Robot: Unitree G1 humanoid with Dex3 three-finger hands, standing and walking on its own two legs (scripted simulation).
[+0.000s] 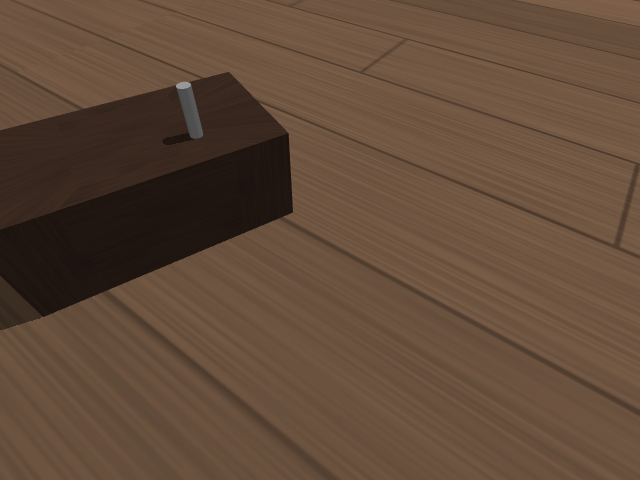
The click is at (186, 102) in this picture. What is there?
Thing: slim round
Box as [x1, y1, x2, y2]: [176, 82, 202, 138]
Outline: 180,82 176,85 176,88 189,134 191,137 197,138 202,135 202,130 191,86 188,82
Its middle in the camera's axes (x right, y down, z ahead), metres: -0.45 -0.44 +1.36
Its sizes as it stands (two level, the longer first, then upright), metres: 0.049 0.049 0.193
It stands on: a support 0.42 m high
